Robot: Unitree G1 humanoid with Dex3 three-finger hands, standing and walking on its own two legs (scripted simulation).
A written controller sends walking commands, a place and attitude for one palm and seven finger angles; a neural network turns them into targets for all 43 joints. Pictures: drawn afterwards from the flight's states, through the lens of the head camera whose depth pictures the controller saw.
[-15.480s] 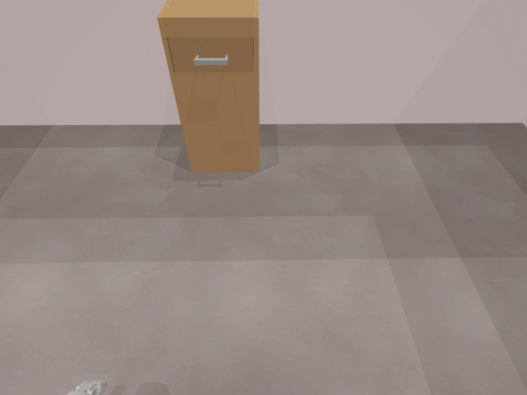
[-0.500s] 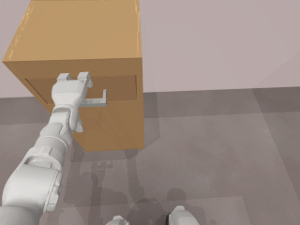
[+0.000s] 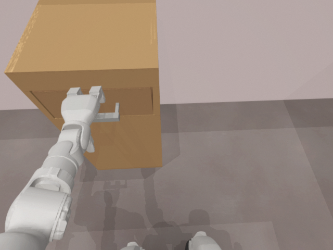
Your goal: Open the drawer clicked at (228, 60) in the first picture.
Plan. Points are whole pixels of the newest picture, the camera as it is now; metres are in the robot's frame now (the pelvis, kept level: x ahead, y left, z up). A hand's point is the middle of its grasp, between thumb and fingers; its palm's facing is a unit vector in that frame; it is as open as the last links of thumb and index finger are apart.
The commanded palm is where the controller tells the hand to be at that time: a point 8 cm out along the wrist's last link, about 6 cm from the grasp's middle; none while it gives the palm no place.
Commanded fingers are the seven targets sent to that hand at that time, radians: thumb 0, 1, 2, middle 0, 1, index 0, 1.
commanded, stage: lower the fingers behind the handle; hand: left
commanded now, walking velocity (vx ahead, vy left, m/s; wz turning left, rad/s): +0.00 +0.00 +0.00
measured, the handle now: (97, 112) +0.51 +0.20 -0.07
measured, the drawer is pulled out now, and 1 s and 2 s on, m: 0.00 0.00 0.00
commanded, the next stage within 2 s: close the thumb around the handle in 1.46 s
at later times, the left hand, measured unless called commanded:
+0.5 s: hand (93, 124) +0.46 +0.20 -0.06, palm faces -0.09 -0.03 -0.99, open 13.8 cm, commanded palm +0.44 +0.20 +0.00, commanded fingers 0.00 -0.50 0.30 -0.30 -1.20 -0.30 -1.20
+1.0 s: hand (93, 130) +0.46 +0.21 -0.09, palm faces -0.07 -0.03 -1.00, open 13.8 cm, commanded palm +0.44 +0.20 -0.04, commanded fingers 0.00 -0.50 0.30 -0.30 -1.20 -0.30 -1.20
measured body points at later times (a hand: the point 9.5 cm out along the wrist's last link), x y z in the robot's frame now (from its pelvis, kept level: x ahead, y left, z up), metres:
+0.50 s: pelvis -0.01 +0.00 -0.03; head +0.12 -0.01 +0.40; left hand +0.46 +0.20 +0.00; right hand +0.00 -0.28 -0.16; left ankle -0.03 +0.11 -0.69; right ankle +0.01 -0.12 -0.69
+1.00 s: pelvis -0.02 +0.01 -0.05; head +0.12 +0.01 +0.38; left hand +0.46 +0.21 -0.04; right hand +0.00 -0.27 -0.18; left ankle -0.03 +0.11 -0.69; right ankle +0.01 -0.12 -0.69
